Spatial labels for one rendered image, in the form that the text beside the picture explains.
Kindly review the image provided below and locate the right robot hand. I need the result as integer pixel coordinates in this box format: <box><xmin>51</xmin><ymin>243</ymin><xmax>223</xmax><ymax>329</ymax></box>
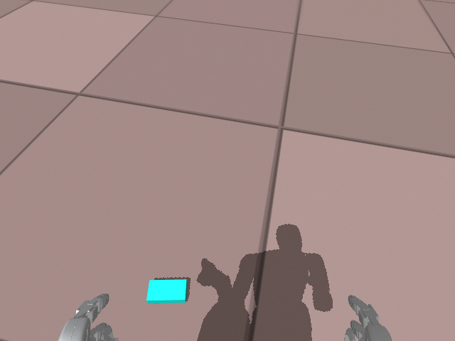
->
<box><xmin>344</xmin><ymin>295</ymin><xmax>392</xmax><ymax>341</ymax></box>

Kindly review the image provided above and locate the left robot hand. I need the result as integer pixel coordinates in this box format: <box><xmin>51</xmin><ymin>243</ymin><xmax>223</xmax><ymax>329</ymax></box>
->
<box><xmin>58</xmin><ymin>293</ymin><xmax>118</xmax><ymax>341</ymax></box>

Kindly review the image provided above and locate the small box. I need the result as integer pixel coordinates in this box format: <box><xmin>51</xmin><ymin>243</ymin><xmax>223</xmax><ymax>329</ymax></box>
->
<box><xmin>146</xmin><ymin>279</ymin><xmax>187</xmax><ymax>303</ymax></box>

